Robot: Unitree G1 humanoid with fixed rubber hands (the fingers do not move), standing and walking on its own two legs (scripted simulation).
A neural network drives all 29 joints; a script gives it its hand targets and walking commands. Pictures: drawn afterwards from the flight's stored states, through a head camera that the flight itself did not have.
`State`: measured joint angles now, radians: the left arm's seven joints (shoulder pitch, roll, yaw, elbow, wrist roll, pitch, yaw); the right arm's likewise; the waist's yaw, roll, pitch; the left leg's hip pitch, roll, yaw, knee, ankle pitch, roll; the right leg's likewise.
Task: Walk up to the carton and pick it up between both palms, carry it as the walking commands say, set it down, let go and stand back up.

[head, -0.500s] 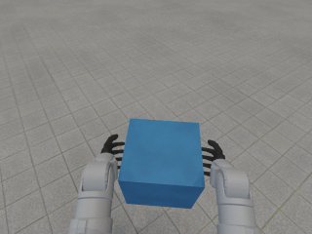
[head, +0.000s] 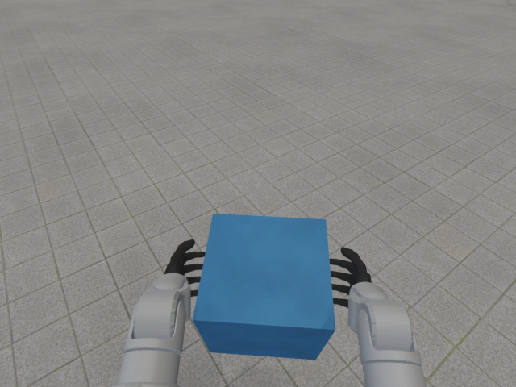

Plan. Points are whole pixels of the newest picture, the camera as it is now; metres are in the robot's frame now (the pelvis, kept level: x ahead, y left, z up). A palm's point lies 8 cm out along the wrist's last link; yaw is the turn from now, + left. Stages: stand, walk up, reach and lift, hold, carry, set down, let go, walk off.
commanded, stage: carry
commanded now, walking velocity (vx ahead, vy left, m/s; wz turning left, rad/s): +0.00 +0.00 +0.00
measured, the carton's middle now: (265, 288) +0.31 +0.00 -0.03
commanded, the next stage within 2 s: hold in 1.62 s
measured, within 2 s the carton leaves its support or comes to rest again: neither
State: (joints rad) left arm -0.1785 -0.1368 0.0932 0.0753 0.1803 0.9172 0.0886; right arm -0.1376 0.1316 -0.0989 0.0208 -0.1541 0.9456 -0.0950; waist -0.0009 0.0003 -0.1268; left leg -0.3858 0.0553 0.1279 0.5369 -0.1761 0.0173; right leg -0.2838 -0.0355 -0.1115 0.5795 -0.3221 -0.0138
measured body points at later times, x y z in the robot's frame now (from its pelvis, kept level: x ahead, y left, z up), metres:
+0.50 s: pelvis -0.02 -0.01 +0.00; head -0.04 -0.01 +0.45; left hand +0.27 +0.13 +0.03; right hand +0.26 -0.16 +0.02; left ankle +0.06 +0.11 -0.73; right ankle -0.01 -0.11 -0.73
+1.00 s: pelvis -0.01 -0.02 +0.00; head -0.04 -0.03 +0.45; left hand +0.28 +0.12 +0.03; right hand +0.27 -0.17 +0.02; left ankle +0.06 +0.11 -0.73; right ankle -0.01 -0.11 -0.73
